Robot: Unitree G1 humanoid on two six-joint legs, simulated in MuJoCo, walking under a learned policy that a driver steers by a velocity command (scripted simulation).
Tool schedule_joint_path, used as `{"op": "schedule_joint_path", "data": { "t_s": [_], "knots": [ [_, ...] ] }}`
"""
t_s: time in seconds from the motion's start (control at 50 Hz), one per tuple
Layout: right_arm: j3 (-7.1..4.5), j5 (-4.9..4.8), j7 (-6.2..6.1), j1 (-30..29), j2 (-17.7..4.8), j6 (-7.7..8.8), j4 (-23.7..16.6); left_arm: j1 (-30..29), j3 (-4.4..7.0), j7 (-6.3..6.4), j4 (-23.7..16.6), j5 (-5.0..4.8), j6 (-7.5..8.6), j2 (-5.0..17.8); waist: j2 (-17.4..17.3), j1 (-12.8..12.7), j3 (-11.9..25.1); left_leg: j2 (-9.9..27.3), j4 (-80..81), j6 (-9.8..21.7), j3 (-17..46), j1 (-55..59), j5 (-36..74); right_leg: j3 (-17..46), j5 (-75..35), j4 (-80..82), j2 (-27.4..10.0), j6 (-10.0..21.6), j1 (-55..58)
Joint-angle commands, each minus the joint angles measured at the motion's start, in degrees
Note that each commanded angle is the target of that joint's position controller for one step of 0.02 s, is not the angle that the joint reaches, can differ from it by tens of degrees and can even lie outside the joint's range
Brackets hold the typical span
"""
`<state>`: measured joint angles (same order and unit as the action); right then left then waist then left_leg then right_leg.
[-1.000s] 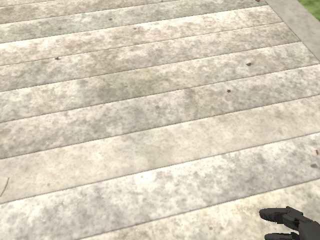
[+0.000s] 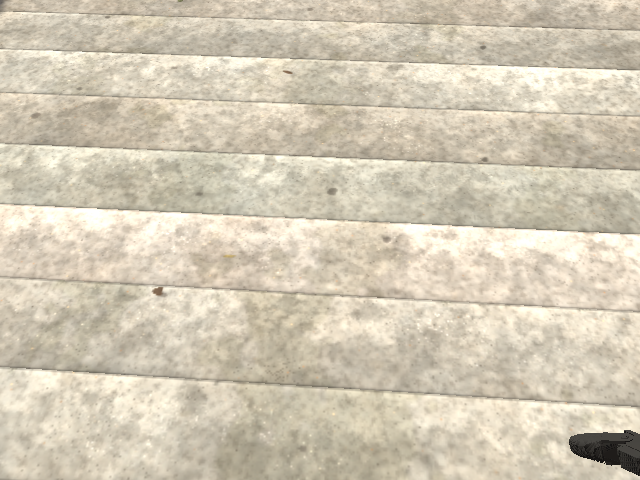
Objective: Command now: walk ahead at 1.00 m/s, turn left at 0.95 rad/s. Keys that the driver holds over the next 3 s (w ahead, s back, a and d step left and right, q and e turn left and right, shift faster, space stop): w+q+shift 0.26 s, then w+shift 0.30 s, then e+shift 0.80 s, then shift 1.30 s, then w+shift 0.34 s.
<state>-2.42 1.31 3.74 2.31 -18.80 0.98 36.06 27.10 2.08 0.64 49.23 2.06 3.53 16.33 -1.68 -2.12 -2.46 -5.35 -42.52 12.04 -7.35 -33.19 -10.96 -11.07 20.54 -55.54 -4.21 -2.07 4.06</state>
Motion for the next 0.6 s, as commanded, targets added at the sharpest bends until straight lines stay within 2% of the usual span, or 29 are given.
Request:
{"op": "schedule_joint_path", "data": {
  "t_s": [0.02, 0.04, 0.06, 0.08, 0.1, 0.12, 0.14, 0.16, 0.18, 0.22, 0.26, 0.3, 0.32, 0.34, 0.36, 0.38, 0.4, 0.42, 0.44, 0.46, 0.48, 0.5, 0.52, 0.54, 0.56, 0.58, 0.6],
  "knots": [
    [-6.47, 0.24, -2.66, 22.55, -18.11, -2.27, 1.02, -10.02, 0.79, -0.46, -15.23, -0.01, 3.38, 9.25, -3.25, 11.28, 22.84, 20.59, 23.62, 16.43, 53.46, 61.91, -11.78, 15.86, 3.18, -42.78, 4.9, 0.35, -55.66],
    [-5.81, -0.16, -3.33, 21.29, -15.09, -1.77, 2.83, -12.5, 0.35, -0.45, -15.62, -0.16, 4.13, 8.98, 1.52, 8.61, 11.87, 19.88, 27.98, 13.46, 51.14, 51.07, -12.54, 16.55, 0.47, -35.42, 1.73, 0.87, -56.03],
    [-5.02, -0.35, -3.59, 19.86, -12.35, -0.85, 3.91, -13.62, -0.04, -0.28, -15.59, 0.38, 3.99, 8.29, 5.77, 5.2, 5.51, 17.41, 28.59, 11.05, 46.11, 40.39, -7.63, 16.3, -0.35, -27.58, -0.88, 0.76, -52.19],
    [-4.47, -0.34, -3.86, 17.46, -11.26, 0.09, 3.74, -13.14, -0.39, -0.16, -14.76, 1.6, 2.96, 7.36, 7.38, 2.63, 2.53, 13.86, 28.54, 9.15, 40.19, 31.91, -3.2, 16.12, 0.88, -23.97, -2.11, 0.43, -47.48],
    [-3.8, -0.38, -3.95, 16.06, -10.0, 0.89, 3.48, -10.97, -0.58, -0.24, -14.48, 2.3, 1.47, 7.32, 6.24, 0.16, 1.02, 12.41, 28.96, 9.55, 37.6, 24.64, 0.54, 16.14, 2.04, -20.49, -2.77, -0.45, -43.31],
    [-3.3, -0.61, -3.67, 16.01, -8.73, 1.59, 3.66, -11.22, -0.56, -0.24, -14.52, 2.47, 0.22, 7.16, 6.12, -0.73, 0.17, 10.76, 29.62, 9.57, 35.31, 19.88, 2.25, 15.77, 4.14, -16.81, -3.5, -1.34, -41.14],
    [-3.19, -0.86, -3.43, 16.19, -8.53, 2.23, 3.83, -12.98, -0.73, -0.37, -15.38, 2.38, -0.5, 6.4, 5.75, -0.82, -0.77, 9.32, 30.58, 9.41, 33.02, 15.94, 2.77, 14.86, 4.06, -12.06, -3.85, -2.01, -39.61],
    [-3.24, -0.9, -3.31, 15.44, -8.64, 2.62, 3.7, -16.63, -1.1, -0.66, -16.84, 2.13, -0.69, 5.53, 5.49, -0.42, -2.15, 7.25, 32.09, 8.59, 30.65, 12.23, 2.47, 13.49, 0.09, -6.52, -3.95, -2.42, -38.16],
    [-3.34, -0.89, -3.23, 15.56, -8.74, 2.91, 3.76, -20.9, -1.61, -1.11, -18.81, 1.62, -0.62, 4.36, 3.81, 0.5, -3.55, 5.98, 33.05, 7.71, 29.78, 8.99, 3.23, 12.51, -5.81, -0.77, -3.56, -2.62, -36.29],
    [-3.79, -1.01, -2.85, 16.03, -9.01, 3.14, 3.85, -26.1, -2.31, -1.82, -20.31, 0.43, -0.42, 2.88, 2.0, 2.61, -3.48, 3.66, 33.14, 4.9, 28.06, 7.72, 6.03, 11.91, -18.76, 10.04, -1.73, -2.17, -31.1],
    [-4.3, -1.5, -2.5, 17.43, -9.88, 3.28, 4.27, -27.66, -2.17, -2.01, -20.33, -0.58, -0.18, 3.54, 0.31, 4.49, -1.44, 4.52, 31.8, 2.95, 29.07, 11.36, 12.22, 11.86, -25.65, 16.56, 0.36, -1.32, -26.51],
    [-4.37, -1.67, -2.78, 19.73, -9.79, 3.36, 5.39, -28.18, -1.79, -1.9, -20.16, -0.54, 0.17, 4.84, -0.38, 5.63, -0.25, 6.61, 29.5, 1.45, 29.65, 19.26, 18.71, 11.79, -26.45, 21.92, 1.14, 0.11, -25.35],
    [-4.35, -1.54, -3.14, 20.44, -9.87, 3.37, 5.87, -26.96, -1.41, -1.69, -19.62, -0.31, 0.35, 5.62, -0.58, 5.25, 0.65, 7.55, 26.84, 0.44, 30.0, 23.46, 23.55, 11.93, -24.89, 24.07, 1.74, 0.81, -24.0],
    [-4.42, -1.25, -3.38, 20.84, -10.82, 3.37, 6.4, -23.25, -0.61, -1.28, -18.32, -0.08, 0.5, 7.19, -0.47, 3.67, 3.26, 8.25, 21.6, -0.59, 29.7, 27.8, 33.49, 11.24, -20.18, 24.5, 3.46, 1.67, -20.84],
    [-4.49, -0.67, -3.3, 20.57, -12.15, 3.3, 6.89, -15.66, 0.52, -0.66, -16.18, -0.04, 0.74, 9.05, 0.42, -0.47, 8.05, 7.9, 11.93, -1.73, 28.16, 29.97, 41.64, 9.69, -14.33, 24.55, 5.36, 2.75, -13.61],
    [-4.2, -0.12, -3.12, 18.17, -11.68, 3.49, 6.72, -4.69, 1.6, 0.31, -13.51, -0.01, 0.86, 10.77, 1.12, -7.02, 12.63, 5.97, -2.33, -2.97, 25.58, 24.83, 39.98, 9.87, -10.58, 23.83, 3.59, 3.73, -1.84],
    [-2.42, 0.38, -3.4, 17.13, -5.35, 4.22, 5.42, 7.52, 2.91, 1.56, -11.6, 1.17, 1.1, 14.58, 8.26, -11.19, 19.4, 2.92, -23.87, -3.6, 21.5, 14.73, 20.29, 23.67, 9.92, 24.21, -7.81, 5.07, 10.59],
    [-0.67, -2.44, -2.79, 25.74, 0.59, 4.52, 2.76, 2.4, 3.98, 0.7, -10.86, 1.83, 1.04, 19.31, 29.9, -1.48, 23.67, -4.91, -36.83, -5.99, 16.47, -2.48, -14.39, 61.79, 23.68, 40.98, -20.02, 11.28, 17.5],
    [-0.35, -0.43, -3.53, 21.89, -3.52, 3.7, 4.69, -5.01, 3.55, -0.3, -12.62, 1.18, 0.62, 13.16, 15.33, -1.47, 13.96, 0.82, -39.63, -4.98, 16.22, -9.96, -10.07, 62.4, 30.34, 42.65, -18.8, 12.88, 10.77],
    [-0.69, 0.37, -2.97, 16.25, -5.06, 3.36, 4.4, -7.76, 2.74, -0.7, -12.55, 0.59, 0.68, 9.04, 6.1, -1.75, 8.55, 3.16, -37.0, -5.42, 15.53, -9.8, -5.64, 51.53, 23.54, 41.23, -16.46, 12.95, 4.18],
    [-0.5, 0.7, -2.35, 12.7, -4.84, 3.21, 3.64, -7.73, 2.35, -0.95, -10.98, 0.87, 0.82, 7.13, 1.41, -1.32, 4.63, 4.62, -33.74, -5.6, 15.21, -8.47, -4.41, 43.79, 14.42, 41.45, -13.73, 12.3, -2.11],
    [-0.25, 1.16, -1.67, 9.89, -3.83, 2.96, 2.16, -6.49, 1.97, -0.92, -9.13, 0.86, 1.26, 6.51, 2.31, -0.58, 2.58, 5.66, -30.76, -5.73, 15.95, -7.8, -4.84, 37.88, 8.97, 42.01, -11.22, 11.41, -5.83],
    [0.25, 1.34, -1.07, 10.2, -2.56, 2.46, 1.96, -5.47, 1.56, -0.93, -7.4, 0.75, 1.76, 5.48, 4.57, 0.63, 1.38, 6.09, -28.66, -6.17, 16.39, -6.93, -5.13, 34.21, 6.52, 43.08, -9.69, 10.76, -8.39],
    [0.6, 1.3, -0.81, 9.76, -1.86, 2.05, 1.7, -4.35, 1.32, -1.11, -6.06, 0.17, 2.29, 4.78, 5.64, 1.22, 0.6, 6.18, -26.88, -6.46, 16.61, -7.2, -5.35, 31.87, 3.84, 44.3, -8.84, 10.48, -9.19],
    [0.86, 1.36, -0.62, 8.59, -1.49, 1.74, 1.03, -3.49, 1.3, -1.28, -5.07, -0.45, 2.78, 5.02, 6.0, 1.77, -0.49, 6.22, -25.1, -6.81, 16.63, -8.81, -4.8, 29.78, 1.26, 45.67, -8.78, 10.61, -9.68],
    [1.12, 1.68, -0.62, 5.88, -1.45, 1.8, -0.06, -2.69, 1.11, -1.36, -4.22, -0.93, 3.16, 4.96, 5.43, 1.93, -2.78, 5.98, -22.24, -7.64, 15.65, -10.39, -3.8, 27.8, -9.44, 46.62, -8.47, 11.52, -10.67],
    [1.49, 2.16, -0.64, 3.2, -1.55, 2.11, -1.67, -2.49, 1.02, -1.51, -3.46, -1.42, 3.32, 5.34, 5.25, 2.8, -4.05, 6.56, -17.22, -8.67, 12.13, -10.37, -2.26, 24.48, -23.74, 46.89, -7.72, 12.28, -11.72]
  ]
}}
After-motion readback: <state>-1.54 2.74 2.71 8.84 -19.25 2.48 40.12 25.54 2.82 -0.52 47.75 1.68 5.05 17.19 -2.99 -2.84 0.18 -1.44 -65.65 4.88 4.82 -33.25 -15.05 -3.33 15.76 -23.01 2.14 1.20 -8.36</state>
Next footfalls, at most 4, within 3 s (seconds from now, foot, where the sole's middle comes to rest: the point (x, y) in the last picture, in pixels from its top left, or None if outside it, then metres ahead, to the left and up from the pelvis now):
0.38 right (398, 418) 0.58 -0.10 -0.73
0.80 left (250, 303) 0.85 0.24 -0.73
1.22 right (359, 271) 0.95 -0.02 -0.73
1.64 left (269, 255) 0.99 0.21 -0.73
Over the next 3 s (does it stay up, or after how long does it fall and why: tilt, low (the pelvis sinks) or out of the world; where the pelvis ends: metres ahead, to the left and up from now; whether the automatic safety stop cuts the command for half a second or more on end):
stays up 0.98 0.12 0.04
